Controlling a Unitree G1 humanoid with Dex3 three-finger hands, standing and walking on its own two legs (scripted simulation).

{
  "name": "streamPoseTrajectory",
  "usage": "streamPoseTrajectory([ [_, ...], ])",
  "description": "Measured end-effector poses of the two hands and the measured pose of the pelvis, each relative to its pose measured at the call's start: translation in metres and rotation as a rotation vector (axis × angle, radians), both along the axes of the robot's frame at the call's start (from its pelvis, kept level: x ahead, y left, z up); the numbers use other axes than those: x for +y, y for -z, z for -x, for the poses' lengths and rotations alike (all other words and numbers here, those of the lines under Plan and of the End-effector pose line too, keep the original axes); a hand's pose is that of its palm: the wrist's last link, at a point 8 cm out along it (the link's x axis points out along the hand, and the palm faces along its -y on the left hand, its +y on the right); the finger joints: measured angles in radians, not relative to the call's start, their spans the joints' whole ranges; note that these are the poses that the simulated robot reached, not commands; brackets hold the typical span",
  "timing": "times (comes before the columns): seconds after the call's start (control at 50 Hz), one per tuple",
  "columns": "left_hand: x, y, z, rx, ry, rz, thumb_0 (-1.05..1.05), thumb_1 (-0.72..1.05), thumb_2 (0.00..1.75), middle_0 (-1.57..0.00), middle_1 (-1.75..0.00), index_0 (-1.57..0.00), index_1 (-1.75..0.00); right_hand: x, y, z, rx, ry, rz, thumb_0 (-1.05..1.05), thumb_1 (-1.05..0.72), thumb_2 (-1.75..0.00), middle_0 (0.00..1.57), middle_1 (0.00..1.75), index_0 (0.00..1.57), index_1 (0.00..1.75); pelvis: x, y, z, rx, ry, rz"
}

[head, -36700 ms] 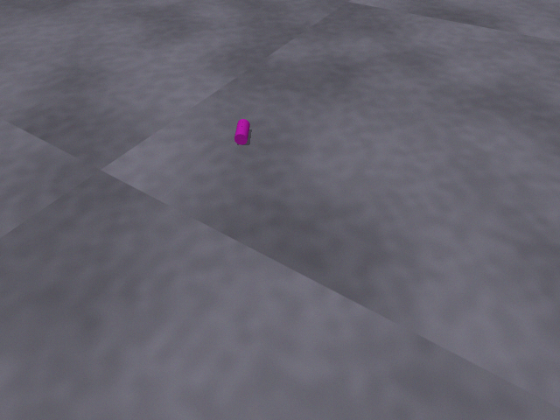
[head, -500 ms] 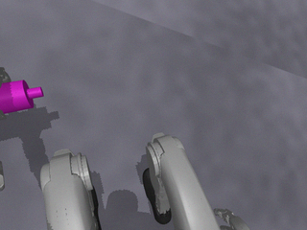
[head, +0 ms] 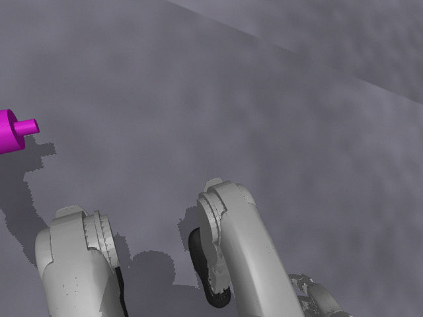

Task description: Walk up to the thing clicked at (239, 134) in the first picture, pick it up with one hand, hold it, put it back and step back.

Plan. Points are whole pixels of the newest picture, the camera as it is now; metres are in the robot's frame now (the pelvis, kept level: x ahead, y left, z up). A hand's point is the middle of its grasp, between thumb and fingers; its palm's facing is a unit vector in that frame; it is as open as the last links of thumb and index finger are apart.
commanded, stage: lower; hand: left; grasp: from above
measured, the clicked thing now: out of the picture +0.45 +0.35 -0.22
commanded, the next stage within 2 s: rest in 0.02 s
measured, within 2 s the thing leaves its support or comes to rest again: rests again in 1.84 s
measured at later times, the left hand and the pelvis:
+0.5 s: hand out of the picture +0.45 +0.35 -0.23, palm faces -0.46 -0.14 -0.88, open 10.4 cm; pelvis +0.00 +0.00 -0.01, yaw -2 degrees
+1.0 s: hand out of the picture +0.46 +0.35 -0.25, palm faces -0.44 -0.14 -0.89, open 10.4 cm; pelvis +0.00 +0.00 -0.02, yaw -4 degrees
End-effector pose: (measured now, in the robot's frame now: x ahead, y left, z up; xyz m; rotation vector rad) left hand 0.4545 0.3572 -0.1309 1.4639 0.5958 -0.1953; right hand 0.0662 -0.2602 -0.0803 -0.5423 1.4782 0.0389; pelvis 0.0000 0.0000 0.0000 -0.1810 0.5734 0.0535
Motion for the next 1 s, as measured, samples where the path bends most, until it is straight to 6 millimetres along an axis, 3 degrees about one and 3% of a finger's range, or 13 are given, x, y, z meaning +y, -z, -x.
streamPoseTrajectory([
  [0.54,-0.005,0.043,-0.006,-0.023,-0.018,0.013,0.0,-0.04,0.44,-0.66,-0.59,-0.69,-0.55,0.006,-0.002,0.007,0.014,-0.058,0.012,0.0,-0.9,-0.9,0.2,0.3,0.2,0.3,0.003,0.014,-0.001,-0.04,0.027,0.031],
  [1.0,-0.009,0.057,-0.008,-0.037,-0.032,0.005,0.0,-0.03,0.43,-0.67,-0.57,-0.7,-0.53,0.01,-0.006,0.009,-0.003,-0.123,0.003,0.0,-0.91,-0.9,0.2,0.3,0.2,0.3,0.004,0.018,0.003,-0.081,0.044,0.047],
])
